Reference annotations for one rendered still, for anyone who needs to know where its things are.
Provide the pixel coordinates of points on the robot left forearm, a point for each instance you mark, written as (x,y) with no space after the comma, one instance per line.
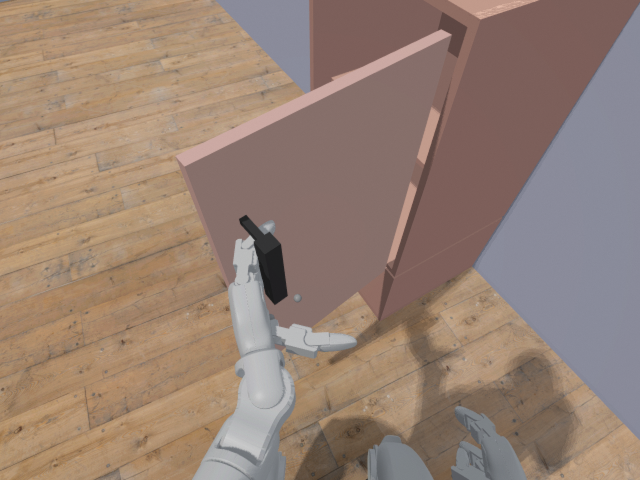
(248,441)

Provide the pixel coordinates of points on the cupboard door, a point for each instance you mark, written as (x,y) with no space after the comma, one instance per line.
(331,168)

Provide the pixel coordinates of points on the handle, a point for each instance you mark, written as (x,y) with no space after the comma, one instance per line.
(269,253)

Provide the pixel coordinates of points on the robot right hand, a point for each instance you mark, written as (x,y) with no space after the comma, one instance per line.
(496,460)

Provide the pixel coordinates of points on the right robot shin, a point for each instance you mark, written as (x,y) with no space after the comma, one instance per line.
(391,438)

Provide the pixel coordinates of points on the right robot thigh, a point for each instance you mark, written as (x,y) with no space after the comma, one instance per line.
(395,461)

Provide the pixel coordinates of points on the robot left hand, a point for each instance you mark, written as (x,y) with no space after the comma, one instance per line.
(252,326)

